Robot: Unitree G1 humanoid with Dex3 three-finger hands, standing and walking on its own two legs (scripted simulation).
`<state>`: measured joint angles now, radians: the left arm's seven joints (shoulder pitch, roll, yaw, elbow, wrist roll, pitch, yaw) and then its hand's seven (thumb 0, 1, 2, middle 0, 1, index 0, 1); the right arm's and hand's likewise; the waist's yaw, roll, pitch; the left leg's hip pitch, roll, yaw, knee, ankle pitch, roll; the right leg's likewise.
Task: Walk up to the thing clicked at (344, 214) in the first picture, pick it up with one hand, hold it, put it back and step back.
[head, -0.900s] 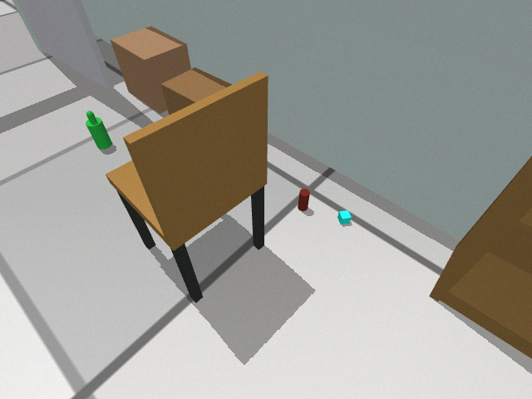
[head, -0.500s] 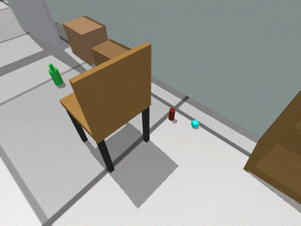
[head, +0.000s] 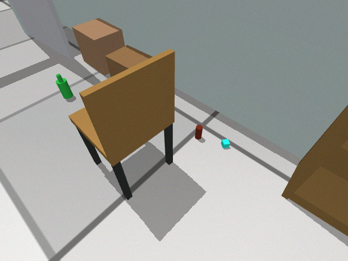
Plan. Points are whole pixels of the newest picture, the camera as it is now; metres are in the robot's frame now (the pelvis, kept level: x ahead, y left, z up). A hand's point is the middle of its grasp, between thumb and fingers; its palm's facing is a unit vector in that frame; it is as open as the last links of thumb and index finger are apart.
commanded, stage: stand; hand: left
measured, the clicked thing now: (225, 143) +0.99 -0.37 -0.76
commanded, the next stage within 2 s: walk up in 0.22 s
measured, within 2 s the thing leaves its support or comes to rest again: neither
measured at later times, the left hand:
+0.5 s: hand out of the picture +0.15 +0.23 -0.14, palm faces -0.21 -0.90 -0.38, open 7.3 cm
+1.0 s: hand (153, 196) +0.34 +0.08 -0.19, palm faces -0.43 -0.85 -0.31, open 7.3 cm
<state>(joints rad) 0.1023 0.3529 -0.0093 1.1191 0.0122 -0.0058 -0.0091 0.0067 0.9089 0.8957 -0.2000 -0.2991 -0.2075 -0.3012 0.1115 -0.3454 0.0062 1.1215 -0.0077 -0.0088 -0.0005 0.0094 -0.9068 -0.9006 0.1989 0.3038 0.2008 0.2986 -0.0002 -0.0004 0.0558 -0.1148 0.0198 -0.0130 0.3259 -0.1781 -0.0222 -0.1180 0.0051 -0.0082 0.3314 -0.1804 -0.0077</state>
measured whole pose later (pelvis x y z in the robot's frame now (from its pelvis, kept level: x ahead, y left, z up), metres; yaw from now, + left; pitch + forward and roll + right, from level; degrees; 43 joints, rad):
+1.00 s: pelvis +0.20 -0.14 -0.03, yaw -24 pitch -3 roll +0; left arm 0.35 0.41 0.06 0.86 0.02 -0.01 -0.06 0.01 0.91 0.90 -0.20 -0.30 -0.21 -0.30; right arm 0.32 -0.41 -0.06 0.85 -0.03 -0.10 0.03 0.01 -0.90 -0.90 0.20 0.30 0.20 0.30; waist -0.01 -0.07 0.05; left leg -0.36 0.04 0.11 0.68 -0.27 0.02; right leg -0.32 0.07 0.11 0.95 -0.45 -0.05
